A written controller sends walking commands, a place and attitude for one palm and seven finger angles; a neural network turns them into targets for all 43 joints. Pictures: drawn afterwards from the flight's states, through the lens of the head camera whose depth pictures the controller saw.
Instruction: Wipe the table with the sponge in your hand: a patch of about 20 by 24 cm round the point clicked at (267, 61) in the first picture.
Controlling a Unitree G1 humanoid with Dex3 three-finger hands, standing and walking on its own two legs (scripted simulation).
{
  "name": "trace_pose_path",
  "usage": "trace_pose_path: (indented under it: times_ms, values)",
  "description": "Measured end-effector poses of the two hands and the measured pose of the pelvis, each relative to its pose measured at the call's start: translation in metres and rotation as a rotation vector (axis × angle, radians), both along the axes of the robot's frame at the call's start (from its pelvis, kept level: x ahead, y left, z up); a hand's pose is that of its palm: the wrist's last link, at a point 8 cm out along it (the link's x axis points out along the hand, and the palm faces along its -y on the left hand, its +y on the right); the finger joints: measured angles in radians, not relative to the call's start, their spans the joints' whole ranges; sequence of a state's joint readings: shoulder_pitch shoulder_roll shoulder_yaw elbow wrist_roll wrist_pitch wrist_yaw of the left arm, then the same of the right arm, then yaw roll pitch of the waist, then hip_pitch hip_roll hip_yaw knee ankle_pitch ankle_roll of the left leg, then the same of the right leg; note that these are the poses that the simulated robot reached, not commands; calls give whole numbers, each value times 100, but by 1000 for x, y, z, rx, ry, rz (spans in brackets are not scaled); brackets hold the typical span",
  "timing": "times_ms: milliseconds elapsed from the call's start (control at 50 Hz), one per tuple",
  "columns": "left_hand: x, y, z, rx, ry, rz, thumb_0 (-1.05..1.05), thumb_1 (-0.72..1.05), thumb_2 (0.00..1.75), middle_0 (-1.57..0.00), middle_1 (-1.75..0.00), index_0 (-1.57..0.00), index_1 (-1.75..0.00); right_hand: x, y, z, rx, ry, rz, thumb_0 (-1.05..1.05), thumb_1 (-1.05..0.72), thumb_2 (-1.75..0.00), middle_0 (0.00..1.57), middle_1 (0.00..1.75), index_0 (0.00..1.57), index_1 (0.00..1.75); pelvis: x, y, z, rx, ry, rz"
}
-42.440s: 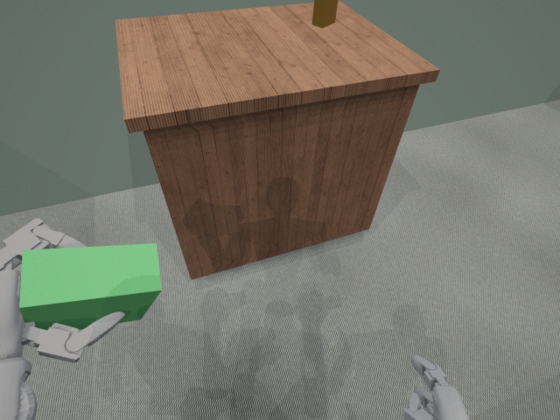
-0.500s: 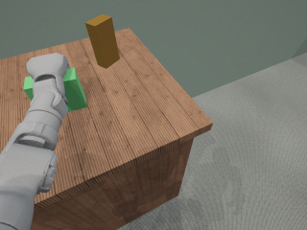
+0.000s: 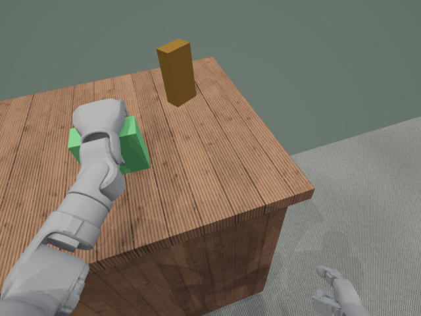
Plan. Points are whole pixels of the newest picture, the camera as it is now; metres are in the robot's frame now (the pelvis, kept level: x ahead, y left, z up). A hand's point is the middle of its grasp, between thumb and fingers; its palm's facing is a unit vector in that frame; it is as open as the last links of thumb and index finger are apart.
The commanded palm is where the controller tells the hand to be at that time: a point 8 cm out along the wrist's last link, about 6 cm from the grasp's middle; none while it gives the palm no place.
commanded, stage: wipe back along the third lane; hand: left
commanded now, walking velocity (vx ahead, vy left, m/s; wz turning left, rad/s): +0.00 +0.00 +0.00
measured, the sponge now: (115, 155) +0.41 +0.24 +0.10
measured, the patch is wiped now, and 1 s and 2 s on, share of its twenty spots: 0.95 0.95 0.95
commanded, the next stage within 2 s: slide back across to the middle lane in 0.80 s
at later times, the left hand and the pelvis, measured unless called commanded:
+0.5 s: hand (114, 153) +0.37 +0.21 +0.15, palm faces +0.08 -0.03 -1.00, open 9.7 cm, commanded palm +0.32 +0.20 +0.17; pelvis -0.01 -0.01 +0.00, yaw +0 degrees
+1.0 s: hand (118, 169) +0.33 +0.19 +0.15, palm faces +0.14 -0.07 -0.99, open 9.6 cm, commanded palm +0.28 +0.19 +0.18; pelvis -0.01 -0.02 +0.00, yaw -1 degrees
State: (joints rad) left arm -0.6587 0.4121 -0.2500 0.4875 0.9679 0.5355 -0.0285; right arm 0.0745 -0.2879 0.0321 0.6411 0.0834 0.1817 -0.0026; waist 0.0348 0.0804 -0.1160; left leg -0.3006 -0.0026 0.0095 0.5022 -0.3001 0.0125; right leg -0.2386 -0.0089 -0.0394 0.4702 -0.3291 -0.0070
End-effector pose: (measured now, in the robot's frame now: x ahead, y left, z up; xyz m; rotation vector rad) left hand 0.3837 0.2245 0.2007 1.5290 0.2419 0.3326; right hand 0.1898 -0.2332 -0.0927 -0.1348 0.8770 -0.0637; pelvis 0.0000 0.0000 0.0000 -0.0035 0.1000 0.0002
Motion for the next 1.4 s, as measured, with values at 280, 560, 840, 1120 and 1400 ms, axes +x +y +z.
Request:
trace_pose_path:
  times_ms: [280,560,840,1120,1400]
  values:
    - [-22,-10,-1,-12,9,0,0,-45,105,-70,-146,-74,-145,-12,-2,-8,23,15,17,1,-91,-90,20,30,20,30,-6,-10,-1,6,-26,0]
    - [-47,-21,-2,-15,-27,-13,1,-44,105,-69,-147,-73,-145,-25,-16,-11,23,17,-10,1,-91,-90,20,30,19,30,-14,-13,0,10,-49,-9]
    - [-70,-33,-3,-33,-54,-28,2,-44,105,-68,-147,-73,-145,11,3,7,67,-97,50,1,-91,-90,20,30,19,30,-14,-14,-1,15,-68,-12]
    - [-89,-33,0,-83,-76,-37,2,-44,104,-69,-147,-75,-143,29,11,17,74,-145,91,1,-91,-90,20,30,19,30,-15,-18,-2,18,-86,-23]
    - [-99,-15,7,-82,-48,4,0,-47,105,-73,-142,-79,-139,5,-17,7,14,-94,45,1,-90,-90,20,30,19,30,-22,-28,-1,20,-97,-28]
